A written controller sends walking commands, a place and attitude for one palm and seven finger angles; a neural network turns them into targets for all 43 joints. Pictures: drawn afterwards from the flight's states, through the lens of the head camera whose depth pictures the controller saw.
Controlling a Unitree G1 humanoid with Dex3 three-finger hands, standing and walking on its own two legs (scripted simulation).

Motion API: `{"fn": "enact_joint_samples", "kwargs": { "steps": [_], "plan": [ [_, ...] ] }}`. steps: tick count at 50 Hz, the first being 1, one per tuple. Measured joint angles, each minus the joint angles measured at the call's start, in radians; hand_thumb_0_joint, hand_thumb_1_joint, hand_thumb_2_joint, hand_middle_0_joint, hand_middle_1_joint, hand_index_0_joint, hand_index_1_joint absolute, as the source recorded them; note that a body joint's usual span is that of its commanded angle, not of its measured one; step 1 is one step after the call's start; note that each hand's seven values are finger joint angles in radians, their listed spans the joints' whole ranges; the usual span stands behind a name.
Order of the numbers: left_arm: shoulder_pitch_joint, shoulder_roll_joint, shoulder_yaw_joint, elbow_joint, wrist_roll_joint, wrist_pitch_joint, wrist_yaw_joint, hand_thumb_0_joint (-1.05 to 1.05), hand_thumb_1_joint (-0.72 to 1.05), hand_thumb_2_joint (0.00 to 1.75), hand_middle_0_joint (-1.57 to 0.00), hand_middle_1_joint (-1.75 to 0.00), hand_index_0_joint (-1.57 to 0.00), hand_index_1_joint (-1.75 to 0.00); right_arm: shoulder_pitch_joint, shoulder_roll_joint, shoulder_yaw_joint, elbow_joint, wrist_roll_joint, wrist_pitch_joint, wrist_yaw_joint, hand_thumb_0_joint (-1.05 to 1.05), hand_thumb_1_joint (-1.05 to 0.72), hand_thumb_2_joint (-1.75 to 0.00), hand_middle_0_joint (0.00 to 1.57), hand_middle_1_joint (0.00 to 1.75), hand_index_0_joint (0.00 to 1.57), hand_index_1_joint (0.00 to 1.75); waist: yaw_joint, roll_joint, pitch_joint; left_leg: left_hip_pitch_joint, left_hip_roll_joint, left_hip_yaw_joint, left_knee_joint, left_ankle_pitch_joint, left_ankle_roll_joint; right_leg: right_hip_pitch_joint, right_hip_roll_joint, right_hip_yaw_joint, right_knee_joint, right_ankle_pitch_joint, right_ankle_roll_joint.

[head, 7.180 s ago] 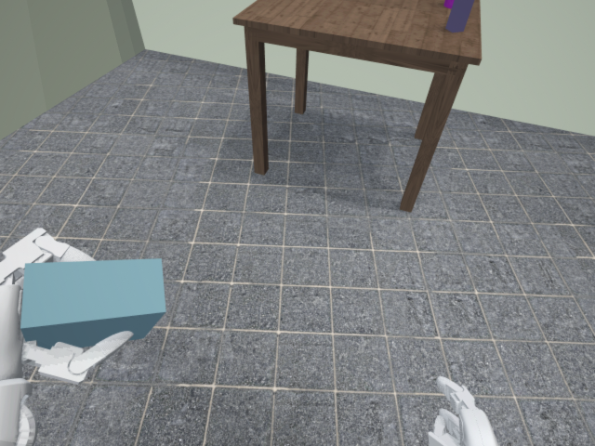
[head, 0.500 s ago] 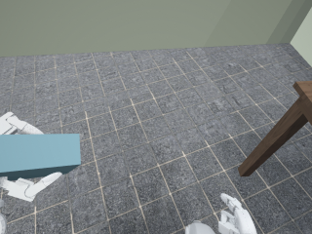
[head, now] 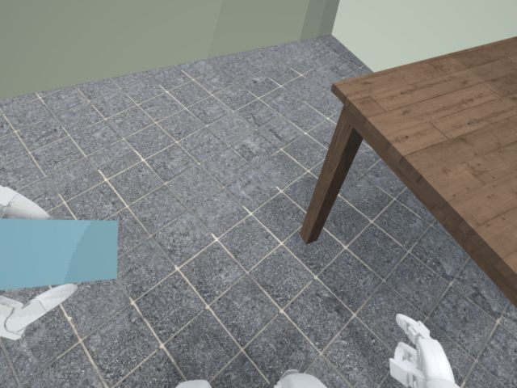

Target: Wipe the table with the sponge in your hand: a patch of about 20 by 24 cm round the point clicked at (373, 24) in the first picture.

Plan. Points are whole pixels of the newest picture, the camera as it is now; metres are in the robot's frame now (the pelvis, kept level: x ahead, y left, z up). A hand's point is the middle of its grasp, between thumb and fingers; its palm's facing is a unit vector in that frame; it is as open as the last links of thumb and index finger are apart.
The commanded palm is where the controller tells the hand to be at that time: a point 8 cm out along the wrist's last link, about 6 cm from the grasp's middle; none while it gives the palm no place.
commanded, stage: turn to face it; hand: left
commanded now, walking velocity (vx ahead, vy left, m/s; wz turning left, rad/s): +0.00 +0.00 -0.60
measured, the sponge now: (56, 255) +0.22 +0.22 +0.17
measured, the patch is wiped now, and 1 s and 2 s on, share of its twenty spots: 0.00 0.00 0.00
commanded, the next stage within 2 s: none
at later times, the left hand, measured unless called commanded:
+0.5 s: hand (229, 266) +0.22 +0.05 +0.18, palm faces +0.01 -0.79 -0.61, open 10.0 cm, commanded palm +0.17 +0.13 +0.19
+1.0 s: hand (275, 284) +0.20 +0.01 +0.19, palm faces -0.14 -0.89 -0.43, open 10.0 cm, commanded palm +0.17 +0.07 +0.19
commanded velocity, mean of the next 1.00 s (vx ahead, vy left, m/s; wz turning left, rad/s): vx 0.00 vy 0.00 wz -0.60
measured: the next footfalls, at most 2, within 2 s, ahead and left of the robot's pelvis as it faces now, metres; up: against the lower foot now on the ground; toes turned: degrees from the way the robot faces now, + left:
right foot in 0.32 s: -0.04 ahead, -0.17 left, +0.00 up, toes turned -20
left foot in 1.00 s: -0.04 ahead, +0.04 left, +0.00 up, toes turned -33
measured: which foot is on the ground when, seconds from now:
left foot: down 0.00-0.34, up 0.36-0.98, down 1.00-1.00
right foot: up 0.00-0.30, down 0.32-1.00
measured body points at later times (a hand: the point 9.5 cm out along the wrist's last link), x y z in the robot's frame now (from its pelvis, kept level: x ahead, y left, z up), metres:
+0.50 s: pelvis -0.07 -0.09 +0.01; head +0.00 -0.15 +0.45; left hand +0.21 +0.10 +0.21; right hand +0.01 -0.37 -0.12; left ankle -0.05 +0.06 -0.62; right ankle -0.08 -0.16 -0.72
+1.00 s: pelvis -0.11 -0.07 +0.01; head -0.08 -0.09 +0.46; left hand +0.20 +0.06 +0.21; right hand -0.06 -0.37 -0.06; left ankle -0.08 +0.07 -0.72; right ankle -0.08 -0.16 -0.72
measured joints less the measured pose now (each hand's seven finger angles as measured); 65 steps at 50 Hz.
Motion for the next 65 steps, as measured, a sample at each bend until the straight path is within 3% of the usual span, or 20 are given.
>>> {"fn": "enact_joint_samples", "kwargs": {
  "steps": [2,4,6,10,15,16,17,18,20,23,26,35,47,50,52,55,57,61,65],
  "plan": [
    [-0.038,-0.039,-0.024,0.063,0.017,0.008,0.0,-0.01,-0.49,1.02,-0.75,-1.36,-0.75,-1.36,0.012,0.023,0.012,-0.001,-0.006,-0.009,-0.005,0.01,-0.91,-0.9,0.19,0.3,0.19,0.3,0.026,0.002,-0.012,0.014,0.022,0.029,0.007,-0.009,0.022,-0.064,-0.002,-0.037,0.218,-0.133,0.027],
    [-0.074,-0.081,-0.057,0.116,0.028,0.025,0.001,-0.01,-0.49,1.02,-0.75,-1.36,-0.75,-1.36,0.021,0.045,0.027,0.002,-0.01,-0.025,-0.002,0.01,-0.91,-0.9,0.19,0.3,0.19,0.3,0.037,0.026,-0.02,0.028,0.055,0.037,0.002,-0.012,0.018,-0.102,-0.017,-0.085,0.398,-0.16,0.049],
    [-0.114,-0.129,-0.104,0.141,0.034,0.05,0.003,-0.01,-0.49,1.02,-0.75,-1.36,-0.75,-1.36,0.03,0.064,0.042,0.003,-0.005,-0.038,0.008,0.01,-0.91,-0.9,0.2,0.3,0.19,0.3,0.052,0.05,-0.021,0.042,0.088,0.047,-0.015,0.0,0.006,-0.102,-0.048,-0.121,0.46,-0.144,0.065],
    [-0.163,-0.164,-0.177,0.118,0.036,0.068,0.005,-0.01,-0.49,1.02,-0.75,-1.36,-0.75,-1.36,0.032,0.101,0.077,-0.007,-0.001,-0.07,0.023,0.01,-0.91,-0.9,0.2,0.3,0.2,0.3,0.065,0.08,-0.003,0.048,0.146,0.073,-0.041,0.029,-0.019,-0.033,-0.097,-0.165,0.334,-0.137,0.084],
    [-0.166,-0.079,-0.147,0.08,0.022,0.041,0.0,-0.01,-0.49,1.02,-0.75,-1.36,-0.75,-1.36,0.025,0.129,0.101,-0.04,-0.005,-0.104,0.035,0.01,-0.9,-0.9,0.2,0.3,0.2,0.3,0.054,0.099,0.027,0.006,0.221,0.112,-0.009,0.042,-0.069,0.1,-0.102,-0.211,0.043,-0.125,0.084],
    [-0.161,-0.057,-0.129,0.074,0.018,0.039,-0.001,-0.01,-0.49,1.02,-0.75,-1.36,-0.75,-1.36,0.027,0.128,0.101,-0.048,-0.004,-0.108,0.038,0.01,-0.9,-0.9,0.2,0.3,0.2,0.3,0.05,0.099,0.03,-0.011,0.233,0.119,0.018,0.034,-0.081,0.136,-0.102,-0.217,-0.032,-0.07,0.079],
    [-0.163,-0.053,-0.121,0.076,0.02,0.034,-0.003,-0.01,-0.49,1.02,-0.75,-1.36,-0.75,-1.36,0.023,0.115,0.095,-0.048,-0.001,-0.11,0.041,0.01,-0.9,-0.9,0.2,0.3,0.2,0.3,0.041,0.123,0.042,-0.03,0.258,0.111,0.053,0.023,-0.087,0.143,-0.08,-0.226,-0.056,-0.037,0.032],
    [-0.164,-0.057,-0.12,0.08,0.02,0.032,-0.006,-0.01,-0.49,1.02,-0.75,-1.36,-0.75,-1.36,0.015,0.097,0.087,-0.041,0.0,-0.105,0.04,0.01,-0.9,-0.9,0.2,0.3,0.2,0.3,0.024,0.146,0.059,-0.055,0.26,0.077,0.11,-0.046,-0.084,0.139,-0.064,-0.234,-0.044,-0.035,-0.006],
    [-0.146,-0.057,-0.118,0.082,0.012,0.027,-0.011,-0.01,-0.49,1.02,-0.75,-1.36,-0.75,-1.36,-0.005,0.062,0.073,-0.009,0.002,-0.082,0.03,0.01,-0.9,-0.9,0.2,0.3,0.2,0.3,0.001,0.149,0.073,-0.128,0.19,-0.008,0.308,-0.193,-0.082,0.116,-0.063,-0.222,-0.025,-0.043,-0.045],
    [-0.065,-0.051,-0.093,0.078,-0.01,0.029,-0.016,-0.01,-0.49,1.02,-0.75,-1.36,-0.75,-1.36,-0.027,0.021,0.046,0.019,0.007,-0.034,0.015,0.01,-0.91,-0.9,0.2,0.3,0.2,0.3,-0.015,0.125,0.076,-0.207,0.094,-0.056,0.557,-0.197,-0.089,0.105,-0.054,-0.172,-0.062,-0.01,-0.062],
    [0.009,-0.047,-0.078,0.09,-0.016,0.03,-0.011,-0.01,-0.49,1.02,-0.75,-1.36,-0.75,-1.36,-0.025,-0.01,0.016,0.026,0.003,0.003,0.002,0.01,-0.91,-0.9,0.2,0.3,0.2,0.3,-0.029,0.114,0.063,-0.247,0.05,-0.065,0.643,-0.137,-0.098,0.118,-0.032,-0.139,-0.128,0.038,-0.074],
    [-0.033,-0.081,-0.115,0.125,-0.014,0.035,0.015,-0.01,-0.49,1.02,-0.75,-1.36,-0.75,-1.36,-0.002,-0.048,-0.016,0.031,0.0,0.025,-0.014,0.01,-0.91,-0.9,0.19,0.3,0.19,0.3,0.01,0.081,-0.001,-0.177,0.015,-0.098,0.434,-0.092,-0.078,0.142,0.023,-0.054,-0.228,0.125,-0.098],
    [-0.119,-0.089,-0.154,0.141,-0.005,0.049,-0.001,-0.01,-0.49,1.02,-0.75,-1.36,-0.75,-1.36,-0.028,0.022,0.042,-0.033,0.001,0.042,0.007,0.01,-0.91,-0.9,0.2,0.3,0.19,0.3,0.049,0.025,-0.083,0.008,-0.031,-0.108,0.06,-0.154,-0.039,0.08,0.077,0.069,-0.31,0.243,-0.081],
    [-0.128,-0.083,-0.151,0.115,-0.002,0.046,-0.009,-0.01,-0.49,1.02,-0.75,-1.36,-0.75,-1.36,-0.025,0.029,0.055,-0.054,-0.004,0.041,0.015,0.01,-0.91,-0.9,0.2,0.3,0.2,0.3,0.049,0.024,-0.084,0.096,-0.019,-0.09,-0.136,-0.09,-0.011,0.038,0.102,0.086,-0.28,0.252,-0.064],
    [-0.153,-0.069,-0.142,0.109,0.004,0.042,-0.017,-0.01,-0.49,1.02,-0.75,-1.36,-0.75,-1.36,-0.031,0.048,0.057,-0.053,-0.009,0.033,0.013,0.01,-0.91,-0.9,0.2,0.3,0.2,0.3,0.054,0.002,-0.051,0.103,-0.021,-0.062,-0.153,0.022,0.002,-0.024,0.099,0.077,-0.131,0.105,-0.026],
    [-0.151,-0.059,-0.119,0.111,0.014,0.04,-0.022,-0.01,-0.49,1.02,-0.75,-1.36,-0.75,-1.36,-0.013,0.082,0.067,-0.049,-0.007,0.01,0.016,0.01,-0.91,-0.9,0.2,0.3,0.2,0.3,0.067,-0.005,-0.021,0.125,-0.001,-0.015,-0.128,-0.01,0.001,-0.128,0.056,-0.016,0.225,-0.061,0.027],
    [-0.135,-0.074,-0.117,0.107,0.013,0.052,-0.02,-0.01,-0.49,1.02,-0.75,-1.36,-0.75,-1.36,0.01,0.093,0.072,-0.044,-0.004,-0.005,0.023,0.01,-0.91,-0.9,0.2,0.3,0.2,0.3,0.07,0.021,-0.013,0.142,0.031,0.005,-0.12,-0.027,-0.004,-0.139,0.011,-0.072,0.327,-0.092,0.048],
    [-0.121,-0.105,-0.133,0.091,0.014,0.061,-0.011,-0.01,-0.49,1.02,-0.75,-1.36,-0.76,-1.36,0.049,0.098,0.083,-0.029,0.002,-0.034,0.032,0.01,-0.91,-0.9,0.2,0.3,0.2,0.3,0.077,0.074,0.008,0.168,0.107,0.057,-0.102,-0.045,-0.026,-0.049,-0.065,-0.141,0.181,-0.079,0.067],
    [-0.152,-0.075,-0.13,0.097,0.022,0.06,-0.01,-0.01,-0.49,1.02,-0.75,-1.36,-0.76,-1.36,0.07,0.099,0.088,-0.022,-0.001,-0.062,0.036,0.01,-0.91,-0.9,0.2,0.3,0.2,0.3,0.059,0.086,0.034,0.153,0.171,0.095,-0.031,-0.082,-0.063,0.075,-0.083,-0.184,-0.022,-0.022,0.069]
  ]
}}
